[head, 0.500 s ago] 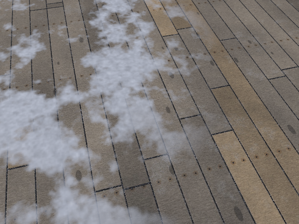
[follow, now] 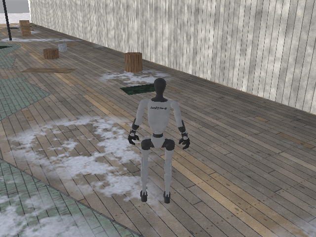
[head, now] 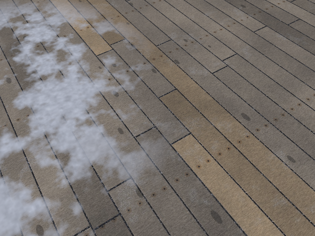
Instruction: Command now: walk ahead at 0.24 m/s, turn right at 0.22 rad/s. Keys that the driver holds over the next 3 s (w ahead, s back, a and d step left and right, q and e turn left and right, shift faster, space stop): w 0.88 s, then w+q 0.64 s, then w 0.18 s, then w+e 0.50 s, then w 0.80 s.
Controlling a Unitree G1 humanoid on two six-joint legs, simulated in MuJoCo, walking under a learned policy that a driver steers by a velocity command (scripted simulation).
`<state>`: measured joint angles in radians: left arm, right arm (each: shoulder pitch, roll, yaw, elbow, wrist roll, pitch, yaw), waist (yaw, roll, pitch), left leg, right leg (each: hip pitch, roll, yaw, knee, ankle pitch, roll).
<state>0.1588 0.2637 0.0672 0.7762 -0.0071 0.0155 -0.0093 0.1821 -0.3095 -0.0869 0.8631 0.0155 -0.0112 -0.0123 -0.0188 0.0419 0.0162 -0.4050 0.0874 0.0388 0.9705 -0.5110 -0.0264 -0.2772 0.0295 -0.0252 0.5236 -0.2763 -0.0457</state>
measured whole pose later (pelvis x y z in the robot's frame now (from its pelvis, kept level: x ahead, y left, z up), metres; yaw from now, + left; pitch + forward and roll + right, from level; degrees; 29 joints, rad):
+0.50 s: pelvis +0.19 +0.06 +0.00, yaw -1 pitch +2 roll +0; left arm 0.35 0.30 0.07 0.90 -0.03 -0.06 0.00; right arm 0.11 -0.28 -0.06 0.84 0.01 -0.10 0.03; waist 0.03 -0.03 0.02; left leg -0.39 0.00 0.05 0.54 -0.18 0.04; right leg -0.25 -0.01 0.06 0.99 -0.45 -0.03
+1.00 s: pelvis +0.47 +0.02 -0.01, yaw +0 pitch +2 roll +0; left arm 0.03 0.26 0.05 0.75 0.00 -0.10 -0.04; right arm 0.38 -0.28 -0.05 0.97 0.02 -0.05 -0.01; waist -0.06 0.01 0.05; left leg -0.09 0.00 -0.04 0.81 -0.52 0.02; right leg -0.49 0.00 -0.06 0.56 -0.11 -0.05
